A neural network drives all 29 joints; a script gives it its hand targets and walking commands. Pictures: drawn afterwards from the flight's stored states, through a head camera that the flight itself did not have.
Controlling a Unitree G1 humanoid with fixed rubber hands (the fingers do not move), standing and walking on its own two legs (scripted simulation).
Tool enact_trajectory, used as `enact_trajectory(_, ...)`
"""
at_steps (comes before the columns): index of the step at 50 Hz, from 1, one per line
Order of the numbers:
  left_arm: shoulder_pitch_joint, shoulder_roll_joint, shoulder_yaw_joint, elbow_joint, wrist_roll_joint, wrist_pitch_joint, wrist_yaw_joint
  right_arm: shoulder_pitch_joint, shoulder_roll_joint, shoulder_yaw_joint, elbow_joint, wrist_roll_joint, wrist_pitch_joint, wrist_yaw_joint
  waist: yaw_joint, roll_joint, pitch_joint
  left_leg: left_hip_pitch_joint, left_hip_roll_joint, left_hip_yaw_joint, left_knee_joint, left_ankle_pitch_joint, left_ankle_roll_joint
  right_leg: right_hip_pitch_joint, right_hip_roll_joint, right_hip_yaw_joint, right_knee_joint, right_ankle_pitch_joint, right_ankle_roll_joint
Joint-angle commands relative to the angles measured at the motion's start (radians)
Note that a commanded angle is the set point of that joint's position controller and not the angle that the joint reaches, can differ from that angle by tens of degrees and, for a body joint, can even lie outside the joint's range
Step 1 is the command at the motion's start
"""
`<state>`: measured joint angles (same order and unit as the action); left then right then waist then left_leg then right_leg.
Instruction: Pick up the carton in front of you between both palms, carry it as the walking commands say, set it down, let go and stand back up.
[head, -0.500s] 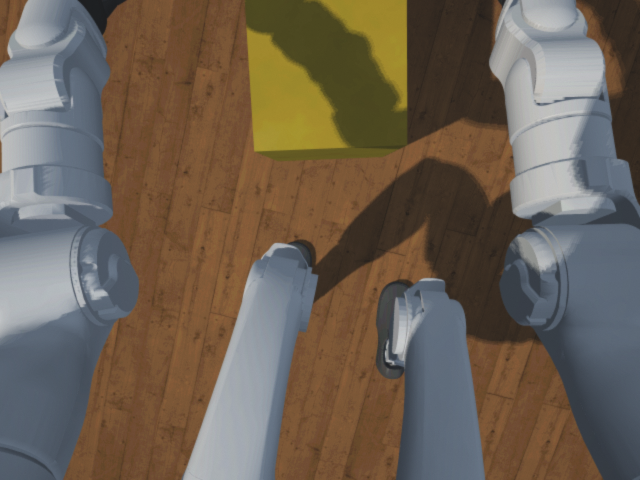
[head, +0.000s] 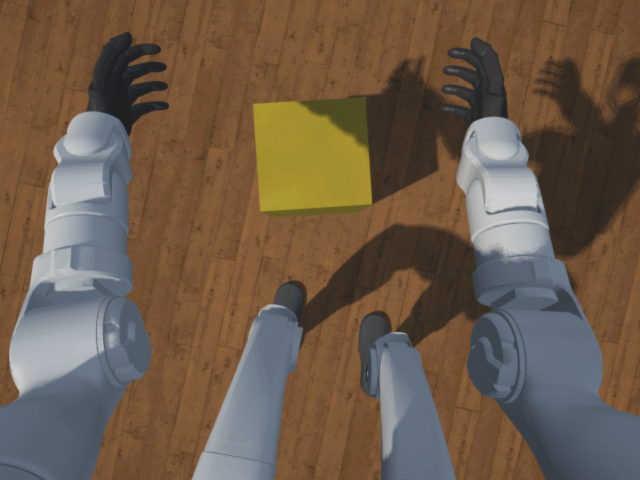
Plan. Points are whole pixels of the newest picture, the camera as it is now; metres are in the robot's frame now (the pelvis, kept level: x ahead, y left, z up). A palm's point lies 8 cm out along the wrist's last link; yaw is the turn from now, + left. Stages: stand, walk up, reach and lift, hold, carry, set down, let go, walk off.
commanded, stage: let go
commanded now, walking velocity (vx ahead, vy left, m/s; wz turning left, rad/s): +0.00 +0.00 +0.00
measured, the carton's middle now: (312, 166) +0.50 +0.09 -0.54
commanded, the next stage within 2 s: stand in 1.24 s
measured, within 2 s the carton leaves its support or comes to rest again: neither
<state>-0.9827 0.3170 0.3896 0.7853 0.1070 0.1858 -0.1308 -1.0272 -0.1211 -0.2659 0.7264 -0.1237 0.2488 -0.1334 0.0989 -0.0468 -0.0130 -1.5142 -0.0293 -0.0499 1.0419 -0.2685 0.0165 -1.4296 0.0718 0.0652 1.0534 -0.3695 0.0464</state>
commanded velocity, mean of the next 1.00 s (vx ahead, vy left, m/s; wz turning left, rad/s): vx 0.00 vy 0.00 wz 0.00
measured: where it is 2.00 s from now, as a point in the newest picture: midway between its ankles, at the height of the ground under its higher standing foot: (327, 353)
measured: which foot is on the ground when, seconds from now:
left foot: down 0.00-1.00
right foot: down 0.00-1.00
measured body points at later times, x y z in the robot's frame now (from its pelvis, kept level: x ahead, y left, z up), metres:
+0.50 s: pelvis +0.05 +0.00 +0.09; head +0.20 +0.01 +0.51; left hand +0.29 +0.26 +0.00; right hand +0.36 -0.18 -0.01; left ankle +0.08 +0.10 -0.63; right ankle +0.04 -0.14 -0.63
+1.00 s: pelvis +0.09 -0.04 +0.11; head +0.10 -0.03 +0.56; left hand +0.25 +0.20 +0.04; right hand +0.27 -0.26 +0.04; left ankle +0.08 +0.10 -0.63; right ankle +0.04 -0.14 -0.63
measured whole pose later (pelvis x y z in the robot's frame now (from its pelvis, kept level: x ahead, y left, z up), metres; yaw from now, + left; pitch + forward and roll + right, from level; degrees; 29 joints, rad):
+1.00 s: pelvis +0.09 -0.04 +0.11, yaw +3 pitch -3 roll +1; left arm 0.21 0.21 0.05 0.43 0.02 0.12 -0.08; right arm 0.23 -0.21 -0.03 0.43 0.00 0.11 0.06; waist 0.00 -0.03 0.08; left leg -0.14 -0.01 -0.06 0.42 -0.23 -0.03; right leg -0.07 0.04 0.06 0.44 -0.32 -0.04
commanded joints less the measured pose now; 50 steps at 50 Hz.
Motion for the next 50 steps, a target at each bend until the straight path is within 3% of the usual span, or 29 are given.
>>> enact_trajectory(1, 0.005, 0.146, -0.023, -0.171, 0.014, -0.029, -0.019, -0.009, -0.015, 0.012, -0.206, -0.018, -0.03, -0.018, 0.062, 0.039, -1.028, 0.973, -0.02, 0.075, -0.088, 0.547, -0.026, 0.377, 0.049, -0.096, -0.145, 0.254, 0.034)
enact_trajectory(6, 0.191, 0.113, -0.093, -0.25, -0.024, -0.061, -0.023, 0.183, -0.012, 0.045, -0.298, -0.002, -0.076, -0.01, 0.045, 0.076, -0.877, 1.152, 0.0, 0.034, -0.177, 0.532, -0.029, 0.351, 0.034, -0.098, -0.248, 0.166, 0.018)
enact_trajectory(18, 0.704, 0.005, -0.213, -0.305, -0.105, -0.162, 0.015, 0.681, -0.048, 0.096, -0.236, 0.026, -0.198, 0.067, -0.02, 0.108, -0.632, 1.398, 0.034, -0.039, -0.331, 0.607, -0.044, 0.516, 0.011, -0.076, -0.411, 0.156, -0.016)
enact_trajectory(28, 1.053, -0.03, -0.292, -0.412, -0.12, -0.2, 0.05, 0.974, -0.099, 0.155, -0.29, 0.064, -0.256, 0.122, -0.042, 0.066, -0.31, 1.368, 0.008, 0.017, -0.53, 0.332, -0.048, 0.978, -0.02, -0.058, -0.585, 0.171, -0.032)
enact_trajectory(38, 1.16, -0.003, -0.316, -0.448, -0.111, -0.151, 0.056, 1.18, -0.138, 0.198, -0.349, 0.102, -0.221, 0.164, -0.091, -0.022, -0.039, 1.493, -0.033, 0.057, -0.621, 0.239, -0.033, 1.144, -0.065, -0.022, -0.721, 0.271, -0.023)
enact_trajectory(50, 1.175, 0.006, -0.306, -0.44, -0.084, -0.074, 0.056, 1.203, -0.16, 0.214, -0.397, 0.125, -0.148, 0.191, -0.078, 0.025, 0.042, 1.522, -0.036, 0.062, -0.619, 0.253, -0.027, 1.228, -0.067, -0.01, -0.716, 0.363, -0.016)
